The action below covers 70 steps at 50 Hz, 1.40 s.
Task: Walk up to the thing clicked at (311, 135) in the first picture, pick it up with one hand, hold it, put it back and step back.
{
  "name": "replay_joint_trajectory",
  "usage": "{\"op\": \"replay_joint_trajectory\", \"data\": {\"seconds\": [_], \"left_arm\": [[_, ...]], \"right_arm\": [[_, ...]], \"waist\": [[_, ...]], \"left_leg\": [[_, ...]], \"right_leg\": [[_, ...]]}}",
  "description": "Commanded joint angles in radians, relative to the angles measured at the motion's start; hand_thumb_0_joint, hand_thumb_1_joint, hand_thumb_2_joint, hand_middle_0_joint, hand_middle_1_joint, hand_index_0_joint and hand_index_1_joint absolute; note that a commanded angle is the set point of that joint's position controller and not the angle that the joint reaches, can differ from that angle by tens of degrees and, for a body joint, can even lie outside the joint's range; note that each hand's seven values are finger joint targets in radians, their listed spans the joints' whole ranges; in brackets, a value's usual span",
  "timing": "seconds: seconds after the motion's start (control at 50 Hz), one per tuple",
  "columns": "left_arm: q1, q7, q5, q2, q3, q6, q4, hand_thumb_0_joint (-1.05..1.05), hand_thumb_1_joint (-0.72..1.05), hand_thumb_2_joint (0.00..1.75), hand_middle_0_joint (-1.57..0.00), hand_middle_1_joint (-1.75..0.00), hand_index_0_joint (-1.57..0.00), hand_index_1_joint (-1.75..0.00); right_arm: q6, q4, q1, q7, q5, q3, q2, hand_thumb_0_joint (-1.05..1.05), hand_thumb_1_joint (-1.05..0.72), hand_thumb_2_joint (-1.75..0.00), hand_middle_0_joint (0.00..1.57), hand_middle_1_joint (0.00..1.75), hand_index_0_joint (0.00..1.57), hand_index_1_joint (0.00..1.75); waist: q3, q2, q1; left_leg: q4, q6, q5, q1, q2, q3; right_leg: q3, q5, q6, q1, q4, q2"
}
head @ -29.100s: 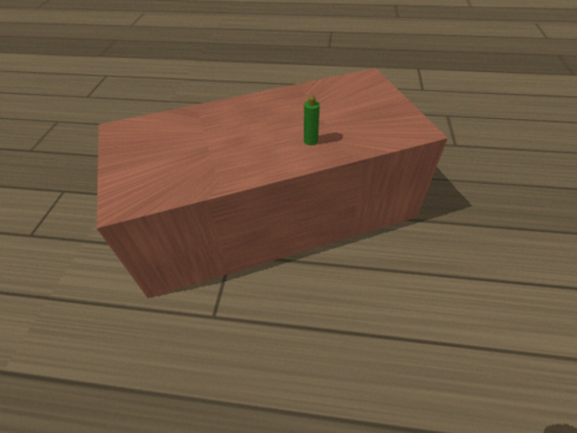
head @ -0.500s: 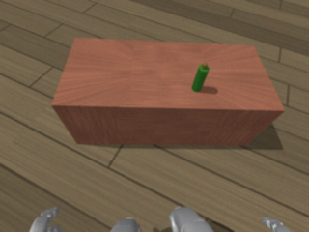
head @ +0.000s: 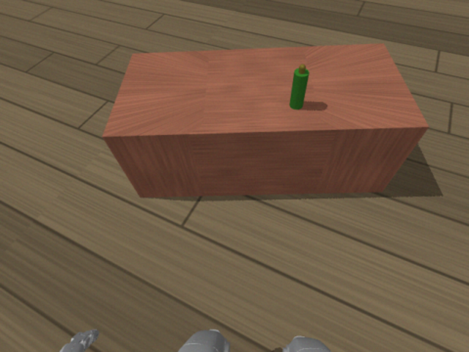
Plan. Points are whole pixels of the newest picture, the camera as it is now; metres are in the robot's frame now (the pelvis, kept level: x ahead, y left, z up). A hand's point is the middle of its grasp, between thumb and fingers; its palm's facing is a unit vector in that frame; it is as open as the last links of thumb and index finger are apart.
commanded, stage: step back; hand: right
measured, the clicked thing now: (299, 86) +0.98 -0.18 -0.22
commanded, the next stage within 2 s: stand in 1.30 s
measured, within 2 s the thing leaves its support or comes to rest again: neither
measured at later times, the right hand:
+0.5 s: hand out of the picture -0.03 -0.32 -0.14, palm faces -0.01 +0.91 -0.41, open 7.4 cm
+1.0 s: hand out of the picture -0.03 -0.28 -0.15, palm faces -0.07 +0.93 -0.36, open 7.4 cm
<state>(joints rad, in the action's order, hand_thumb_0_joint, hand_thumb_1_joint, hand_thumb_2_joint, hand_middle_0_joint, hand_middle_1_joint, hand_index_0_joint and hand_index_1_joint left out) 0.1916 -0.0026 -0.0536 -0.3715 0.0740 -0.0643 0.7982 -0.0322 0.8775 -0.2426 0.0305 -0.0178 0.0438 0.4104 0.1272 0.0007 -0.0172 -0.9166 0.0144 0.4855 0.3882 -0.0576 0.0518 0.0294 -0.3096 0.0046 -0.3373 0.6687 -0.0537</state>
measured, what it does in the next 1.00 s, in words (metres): walks backwards: left foot, then right foot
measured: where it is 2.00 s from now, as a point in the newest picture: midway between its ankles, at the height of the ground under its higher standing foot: outside the picture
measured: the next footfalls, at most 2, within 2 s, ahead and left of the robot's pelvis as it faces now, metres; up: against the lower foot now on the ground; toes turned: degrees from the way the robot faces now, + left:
left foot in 0.06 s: -0.05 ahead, +0.10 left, +0.00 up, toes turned +2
right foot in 0.36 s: -0.10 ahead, -0.15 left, +0.00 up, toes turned +0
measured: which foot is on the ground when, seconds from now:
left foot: up 0.00-0.04, down 0.06-1.00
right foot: down 0.00-0.08, up 0.10-0.34, down 0.36-1.00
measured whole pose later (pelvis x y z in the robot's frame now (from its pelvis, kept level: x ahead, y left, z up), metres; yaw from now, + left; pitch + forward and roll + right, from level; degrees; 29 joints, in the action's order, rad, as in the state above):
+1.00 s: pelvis -0.13 -0.02 +0.00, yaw +3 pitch -3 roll +0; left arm 0.16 0.00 -0.03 -0.37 0.04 0.03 1.01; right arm 0.02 1.03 -0.17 -0.01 -0.03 0.05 0.37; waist 0.07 -0.01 -0.02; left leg -0.59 -0.01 0.25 0.29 -0.01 0.01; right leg 0.05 -0.38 -0.02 -0.17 0.60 -0.05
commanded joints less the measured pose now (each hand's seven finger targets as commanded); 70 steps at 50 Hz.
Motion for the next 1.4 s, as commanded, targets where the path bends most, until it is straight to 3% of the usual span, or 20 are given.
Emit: {"op": "replay_joint_trajectory", "data": {"seconds": [0.0,0.04,0.08,0.14,0.28,0.32,0.34,0.38,0.4,0.44,0.58,0.66,0.76,0.8,0.84,0.96,1.02,1.12,1.16,1.38], "left_arm": [[-0.041,-0.018,0.021,-0.246,0.06,0.007,-0.097,0.0,0.9,0.9,-0.2,-0.3,-0.2,-0.3],[-0.012,-0.011,0.025,-0.188,0.036,0.0,-0.108,0.0,0.9,0.9,-0.2,-0.3,-0.2,-0.3],[-0.149,-0.021,0.028,-0.226,0.06,-0.006,-0.127,0.0,0.9,0.9,-0.2,-0.3,-0.2,-0.3],[-0.059,-0.016,0.044,-0.206,0.055,-0.018,-0.08,0.0,0.9,0.9,-0.2,-0.3,-0.2,-0.3],[-0.017,0.009,0.027,-0.195,0.048,0.043,-0.011,0.0,0.9,0.9,-0.2,-0.3,-0.2,-0.3],[0.086,0.003,0.024,-0.176,0.048,0.065,0.067,0.0,0.9,0.9,-0.2,-0.3,-0.2,-0.3],[0.095,-0.003,0.009,-0.222,0.064,0.075,0.088,0.0,0.9,0.9,-0.2,-0.3,-0.2,-0.3],[0.008,-0.008,-0.002,-0.387,0.093,0.082,0.042,0.0,0.9,0.9,-0.2,-0.3,-0.2,-0.3],[-0.082,-0.007,0.001,-0.364,0.085,0.088,0.023,0.0,0.9,0.9,-0.2,-0.3,-0.2,-0.3],[-0.117,-0.014,0.007,-0.276,0.057,0.103,0.03,0.0,0.9,0.9,-0.2,-0.3,-0.2,-0.3],[-0.065,0.001,0.016,-0.273,0.041,0.091,0.065,0.0,0.9,0.9,-0.2,-0.3,-0.2,-0.3],[-0.062,-0.002,0.041,-0.229,0.024,0.086,0.1,0.0,0.9,0.9,-0.2,-0.3,-0.2,-0.3],[0.034,-0.007,0.031,-0.193,0.02,0.118,0.169,0.0,0.9,0.9,-0.2,-0.3,-0.2,-0.3],[0.046,-0.012,0.021,-0.307,0.047,0.12,0.182,0.0,0.9,0.9,-0.2,-0.3,-0.2,-0.3],[-0.023,-0.012,0.019,-0.319,0.053,0.125,0.15,0.0,0.9,0.9,-0.2,-0.3,-0.2,-0.3],[-0.102,-0.008,0.035,-0.228,0.01,0.109,0.138,0.0,0.9,0.9,-0.2,-0.3,-0.2,-0.3],[-0.108,-0.009,0.05,-0.201,0.006,0.088,0.147,0.0,0.9,0.9,-0.2,-0.3,-0.2,-0.3],[-0.039,-0.014,0.043,-0.198,0.002,0.115,0.208,0.0,0.9,0.9,-0.2,-0.3,-0.2,-0.3],[-0.05,-0.015,0.035,-0.264,0.013,0.121,0.214,0.0,0.9,0.9,-0.2,-0.3,-0.2,-0.3],[-0.127,-0.017,0.056,-0.19,-0.028,0.102,0.237,0.0,0.9,0.9,-0.2,-0.3,-0.2,-0.3]], "right_arm": [[0.045,-0.062,-0.032,0.008,-0.009,0.047,0.141,0.0,-0.9,-0.9,0.2,0.3,0.2,0.3],[0.047,-0.053,-0.045,0.011,-0.019,0.071,0.214,0.0,-0.9,-0.9,0.2,0.3,0.2,0.3],[0.044,-0.085,0.001,0.005,-0.019,0.099,0.369,0.0,-0.9,-0.9,0.2,0.3,0.2,0.3],[0.048,-0.09,0.081,0.025,-0.022,0.071,0.271,0.0,-0.9,-0.9,0.2,0.3,0.2,0.3],[0.036,-0.081,0.074,0.001,-0.036,0.074,0.236,0.0,-0.9,-0.9,0.2,0.3,0.2,0.3],[0.019,-0.073,0.097,-0.009,-0.029,0.071,0.245,0.0,-0.9,-0.9,0.2,0.3,0.2,0.3],[0.016,-0.075,0.082,-0.012,-0.027,0.057,0.193,0.0,-0.9,-0.9,0.2,0.3,0.2,0.3],[0.02,-0.101,0.156,0.001,-0.014,0.05,0.156,0.0,-0.9,-0.9,0.2,0.3,0.2,0.3],[0.022,-0.077,0.154,-0.004,-0.006,0.065,0.201,0.0,-0.9,-0.9,0.2,0.3,0.2,0.3],[0.036,-0.032,0.123,-0.011,0.004,0.051,0.169,0.0,-0.9,-0.9,0.2,0.3,0.2,0.3],[0.065,0.028,0.065,-0.034,-0.013,0.056,0.146,0.0,-0.9,-0.9,0.2,0.3,0.2,0.3],[0.072,0.041,0.059,-0.036,-0.015,0.084,0.267,0.0,-0.9,-0.9,0.2,0.3,0.2,0.3],[0.06,0.041,0.158,-0.037,-0.003,0.048,0.17,0.0,-0.9,-0.9,0.2,0.3,0.2,0.3],[0.054,0.031,0.165,-0.035,0.0,0.039,0.125,0.0,-0.9,-0.9,0.2,0.3,0.2,0.3],[0.057,0.047,0.13,-0.028,-0.009,0.046,0.148,0.0,-0.9,-0.9,0.2,0.3,0.2,0.3],[0.082,0.107,0.042,-0.034,-0.013,0.06,0.126,0.0,-0.9,-0.9,0.2,0.3,0.2,0.3],[0.083,0.096,0.077,-0.029,-0.007,0.072,0.229,0.0,-0.9,-0.9,0.2,0.3,0.2,0.3],[0.07,0.087,0.219,-0.023,0.001,0.04,0.156,0.0,-0.9,-0.9,0.2,0.3,0.2,0.3],[0.064,0.086,0.203,-0.028,0.009,0.037,0.131,0.0,-0.9,-0.9,0.2,0.3,0.2,0.3],[0.072,0.156,0.209,-0.018,0.016,0.02,0.148,0.0,-0.9,-0.9,0.2,0.3,0.2,0.3]], "waist": [[-0.185,0.17,-0.004],[-0.207,0.012,-0.015],[-0.176,-0.194,0.059],[-0.161,-0.074,-0.023],[-0.177,-0.205,0.038],[-0.187,-0.18,-0.019],[-0.175,-0.07,-0.018],[-0.083,0.201,-0.056],[-0.003,0.138,-0.016],[0.005,0.06,0.016],[-0.064,0.147,0.012],[-0.121,-0.097,0.014],[-0.139,-0.128,-0.05],[-0.099,0.075,-0.052],[-0.026,0.096,-0.034],[-0.117,0.099,0.033],[-0.156,-0.091,0.021],[-0.188,-0.111,-0.038],[-0.197,-0.017,-0.009],[-0.219,-0.007,0.016]], "left_leg": [[0.442,-0.012,-0.208,-0.064,-0.003,-0.111],[0.518,-0.087,-0.427,-0.233,0.189,0.152],[0.565,-0.336,-0.62,-0.049,0.486,0.542],[0.457,-0.253,-0.745,-0.115,0.346,0.244],[0.491,-0.212,-0.094,-0.156,0.281,0.183],[0.391,-0.174,-0.117,-0.09,0.245,0.107],[0.26,-0.125,-0.102,0.039,0.191,0.054],[0.035,-0.017,0.107,0.145,0.063,0.102],[-0.037,-0.011,0.045,0.072,0.087,0.141],[-0.014,-0.013,-0.061,0.105,0.045,0.094],[0.436,-0.019,-0.118,-0.187,0.018,-0.062],[0.65,-0.231,0.158,-0.147,0.342,0.424],[0.467,-0.101,-0.279,-0.049,0.198,0.165],[0.244,-0.034,-0.099,0.117,0.027,0.03],[0.125,-0.022,0.051,0.14,0.062,0.027],[0.471,-0.05,-0.422,-0.268,0.081,-0.006],[0.573,-0.236,-0.347,-0.228,0.352,0.344],[0.442,-0.096,-0.601,-0.158,0.229,0.1],[0.393,-0.047,-0.411,-0.121,0.136,0.016],[0.505,-0.053,-0.787,-0.346,0.193,0.03]], "right_leg": [[-0.153,0.473,0.141,0.234,0.003,-0.155],[-0.126,0.197,0.066,0.002,0.101,-0.081],[-0.125,-0.347,0.004,-0.065,0.467,0.079],[-0.23,-0.245,0.023,-0.15,0.634,0.122],[-0.063,-0.24,-0.007,0.018,0.02,0.072],[-0.001,-0.062,0.024,0.185,-0.297,0.096],[-0.106,-0.044,0.043,0.283,-0.309,0.068],[-0.647,-0.398,0.229,-0.039,-0.429,-0.332],[-0.609,-0.422,0.239,-0.146,-0.422,-0.324],[-0.361,-0.109,0.172,-0.022,-0.326,-0.187],[-0.246,-0.047,0.134,-0.005,-0.236,-0.158],[-0.033,-0.226,0.026,-0.008,0.098,0.029],[-0.053,0.008,0.043,0.252,-0.264,0.011],[-0.353,-0.185,0.134,0.285,-0.37,-0.172],[-0.447,-0.082,0.234,0.211,-0.375,-0.326],[-0.071,0.364,0.064,0.068,-0.125,-0.113],[-0.027,-0.236,0.015,0.041,0.035,0.03],[-0.07,0.163,0.023,0.239,-0.25,-0.017],[-0.185,0.204,0.066,0.267,-0.27,-0.1],[-0.089,0.51,0.013,0.276,-0.278,-0.07]]}}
